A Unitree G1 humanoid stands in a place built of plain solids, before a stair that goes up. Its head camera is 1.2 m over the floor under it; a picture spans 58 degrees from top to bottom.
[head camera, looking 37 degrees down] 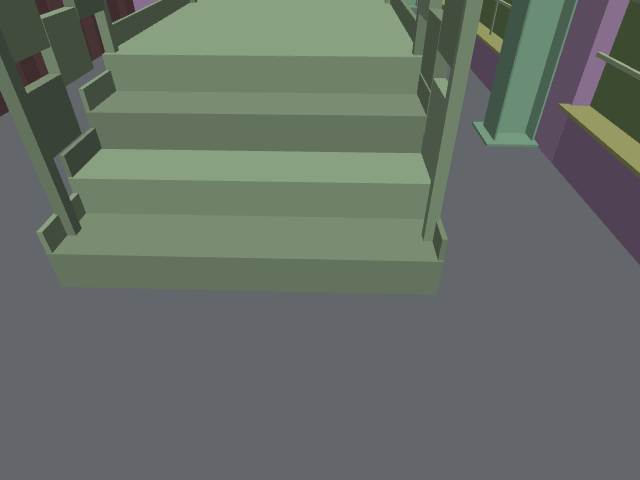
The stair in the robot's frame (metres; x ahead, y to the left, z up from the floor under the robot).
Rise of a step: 0.17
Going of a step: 0.28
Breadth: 1.50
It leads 2 degrees to the right of straight ahead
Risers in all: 4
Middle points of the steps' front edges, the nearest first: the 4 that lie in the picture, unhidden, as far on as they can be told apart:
1.25 0.29 0.17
1.53 0.28 0.34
1.81 0.27 0.51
2.09 0.26 0.68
